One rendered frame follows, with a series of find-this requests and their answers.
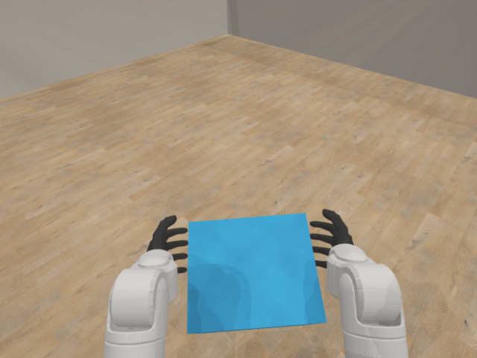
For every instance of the right robot hand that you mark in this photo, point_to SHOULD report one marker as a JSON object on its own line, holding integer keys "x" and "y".
{"x": 338, "y": 229}

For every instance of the left robot hand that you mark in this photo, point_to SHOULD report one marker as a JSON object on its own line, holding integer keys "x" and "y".
{"x": 161, "y": 235}

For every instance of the right robot forearm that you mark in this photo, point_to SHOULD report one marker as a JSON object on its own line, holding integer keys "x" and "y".
{"x": 372, "y": 316}

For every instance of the left robot forearm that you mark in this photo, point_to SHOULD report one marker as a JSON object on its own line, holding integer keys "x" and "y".
{"x": 137, "y": 314}

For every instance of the carton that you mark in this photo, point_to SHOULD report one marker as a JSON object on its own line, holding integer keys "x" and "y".
{"x": 252, "y": 273}

